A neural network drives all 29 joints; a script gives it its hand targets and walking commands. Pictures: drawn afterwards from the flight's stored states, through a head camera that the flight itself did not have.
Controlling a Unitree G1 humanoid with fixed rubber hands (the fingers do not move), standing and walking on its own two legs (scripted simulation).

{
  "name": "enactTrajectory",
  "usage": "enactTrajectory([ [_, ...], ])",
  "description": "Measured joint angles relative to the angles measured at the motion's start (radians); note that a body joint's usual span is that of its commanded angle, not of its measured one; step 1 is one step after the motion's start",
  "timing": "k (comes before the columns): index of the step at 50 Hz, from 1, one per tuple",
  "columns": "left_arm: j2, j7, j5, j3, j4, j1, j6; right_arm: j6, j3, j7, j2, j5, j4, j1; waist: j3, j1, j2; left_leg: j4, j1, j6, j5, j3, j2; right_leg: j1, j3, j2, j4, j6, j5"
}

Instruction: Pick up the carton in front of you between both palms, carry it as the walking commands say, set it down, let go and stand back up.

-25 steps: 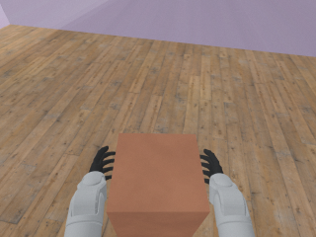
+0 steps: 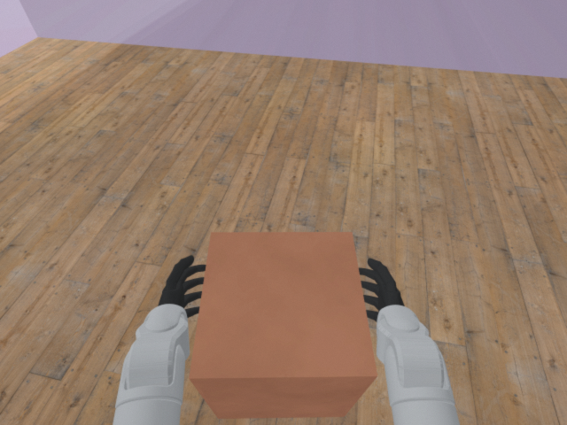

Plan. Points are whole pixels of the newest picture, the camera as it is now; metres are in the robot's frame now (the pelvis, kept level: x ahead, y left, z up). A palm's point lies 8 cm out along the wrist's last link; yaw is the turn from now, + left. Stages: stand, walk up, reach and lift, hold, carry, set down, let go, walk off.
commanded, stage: set down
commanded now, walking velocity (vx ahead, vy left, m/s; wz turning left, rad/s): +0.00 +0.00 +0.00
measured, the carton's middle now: (281, 330) +0.29 +0.00 -0.05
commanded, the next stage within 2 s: none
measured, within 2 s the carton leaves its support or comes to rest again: neither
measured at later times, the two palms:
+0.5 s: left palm (195, 318) +0.33 +0.16 -0.10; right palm (361, 317) +0.34 -0.14 -0.12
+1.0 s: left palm (217, 319) +0.41 +0.15 -0.26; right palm (350, 328) +0.38 -0.15 -0.27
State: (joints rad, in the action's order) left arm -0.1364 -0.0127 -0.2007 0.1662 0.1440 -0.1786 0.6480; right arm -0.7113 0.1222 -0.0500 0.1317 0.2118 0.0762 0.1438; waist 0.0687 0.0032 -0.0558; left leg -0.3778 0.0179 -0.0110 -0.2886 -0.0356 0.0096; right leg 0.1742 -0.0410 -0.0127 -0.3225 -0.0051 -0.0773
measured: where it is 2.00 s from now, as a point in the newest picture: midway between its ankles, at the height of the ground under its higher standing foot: outside the picture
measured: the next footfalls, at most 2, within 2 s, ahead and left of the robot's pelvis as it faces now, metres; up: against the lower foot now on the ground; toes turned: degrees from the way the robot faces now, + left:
none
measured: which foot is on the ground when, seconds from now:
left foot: down 0.00-1.00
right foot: down 0.00-1.00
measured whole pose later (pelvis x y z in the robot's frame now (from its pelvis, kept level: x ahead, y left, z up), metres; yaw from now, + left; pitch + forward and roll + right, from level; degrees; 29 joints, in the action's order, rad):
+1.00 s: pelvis -0.05 +0.00 -0.17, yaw +6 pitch +45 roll +1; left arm -0.04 0.01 -0.23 0.45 0.68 -0.89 0.22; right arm -0.27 0.49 -0.05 0.12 0.27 0.52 0.78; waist -0.21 -0.06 -0.08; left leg -1.39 1.61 0.00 -0.56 -0.06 0.12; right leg 1.74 0.06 0.01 -1.28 -0.03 -0.33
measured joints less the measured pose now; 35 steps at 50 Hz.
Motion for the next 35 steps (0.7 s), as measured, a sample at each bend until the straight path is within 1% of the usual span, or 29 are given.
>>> enactTrajectory([
  [2,-0.004,0.005,-0.007,0.021,0.033,-0.024,-0.009,0.003,0.013,0.005,0.003,0.012,0.031,0.027,0.010,0.000,0.000,-0.007,0.002,-0.002,0.007,-0.001,0.004,-0.003,-0.001,-0.004,0.001,0.001,0.010],
  [4,-0.013,0.013,-0.030,0.065,0.099,-0.079,-0.025,0.018,0.053,0.018,0.012,0.036,0.099,0.085,0.023,-0.002,0.003,-0.031,0.013,-0.002,0.006,-0.003,0.007,0.006,0.001,-0.006,-0.019,0.004,0.008],
  [6,-0.031,0.024,-0.065,0.141,0.196,-0.164,-0.059,0.047,0.136,0.035,0.032,0.068,0.190,0.170,0.042,-0.017,0.011,-0.074,0.040,-0.002,-0.003,-0.017,0.015,0.025,0.029,0.006,-0.059,0.007,-0.011],
  [8,-0.043,0.032,-0.110,0.222,0.301,-0.262,-0.109,0.089,0.240,0.054,0.050,0.107,0.284,0.271,0.062,-0.036,0.015,-0.129,0.082,-0.001,-0.014,-0.041,0.024,0.061,0.051,0.019,-0.117,0.012,-0.031],
  [9,-0.043,0.036,-0.136,0.260,0.348,-0.312,-0.132,0.111,0.287,0.062,0.053,0.126,0.330,0.323,0.072,-0.042,0.018,-0.158,0.108,-0.001,-0.021,-0.050,0.031,0.081,0.066,0.025,-0.144,0.012,-0.060],
  [11,-0.035,0.046,-0.184,0.323,0.424,-0.406,-0.170,0.142,0.352,0.070,0.050,0.161,0.404,0.423,0.099,-0.048,0.014,-0.218,0.159,-0.001,-0.036,-0.062,0.036,0.130,0.076,0.034,-0.201,0.014,-0.078],
  [13,-0.018,0.054,-0.219,0.361,0.474,-0.485,-0.198,0.164,0.386,0.070,0.040,0.185,0.449,0.502,0.129,-0.044,0.008,-0.266,0.209,0.000,-0.048,-0.064,0.037,0.177,0.079,0.040,-0.243,0.011,-0.087],
  [16,0.001,0.065,-0.257,0.409,0.530,-0.576,-0.234,0.198,0.419,0.068,0.031,0.213,0.490,0.579,0.149,-0.031,0.005,-0.326,0.303,0.006,-0.059,-0.062,0.040,0.269,0.083,0.044,-0.293,0.008,-0.081],
  [18,0.012,0.072,-0.274,0.435,0.558,-0.617,-0.258,0.225,0.441,0.067,0.033,0.230,0.508,0.611,0.152,-0.021,0.008,-0.367,0.378,0.012,-0.067,-0.059,0.044,0.344,0.088,0.044,-0.329,0.009,-0.066],
  [21,0.023,0.082,-0.286,0.459,0.579,-0.645,-0.306,0.283,0.464,0.065,0.042,0.255,0.527,0.634,0.146,-0.016,0.008,-0.430,0.512,0.020,-0.079,-0.058,0.050,0.479,0.089,0.045,-0.392,0.013,-0.069],
  [24,0.037,0.085,-0.258,0.451,0.578,-0.648,-0.368,0.354,0.460,0.052,0.053,0.251,0.521,0.633,0.128,-0.018,0.005,-0.507,0.676,0.026,-0.095,-0.058,0.055,0.643,0.086,0.045,-0.465,0.015,-0.085],
  [26,0.055,0.085,-0.209,0.416,0.560,-0.646,-0.407,0.404,0.440,0.038,0.058,0.225,0.499,0.625,0.119,-0.023,0.007,-0.567,0.792,0.029,-0.111,-0.057,0.058,0.759,0.085,0.046,-0.521,0.015,-0.096],
  [28,0.073,0.082,-0.152,0.370,0.535,-0.648,-0.438,0.442,0.409,0.020,0.059,0.183,0.456,0.610,0.108,-0.025,0.013,-0.625,0.905,0.037,-0.126,-0.055,0.061,0.874,0.085,0.048,-0.577,0.015,-0.108],
  [32,0.104,0.066,-0.043,0.271,0.476,-0.662,-0.457,0.458,0.344,-0.013,0.041,0.078,0.348,0.585,0.049,-0.031,0.023,-0.736,1.116,0.044,-0.159,-0.052,0.073,1.088,0.084,0.043,-0.689,0.012,-0.138],
  [35,0.107,0.050,-0.010,0.242,0.456,-0.680,-0.442,0.446,0.323,-0.028,0.022,0.033,0.317,0.585,-0.031,-0.031,0.025,-0.814,1.240,0.042,-0.193,-0.048,0.081,1.216,0.085,0.041,-0.770,0.008,-0.171],
])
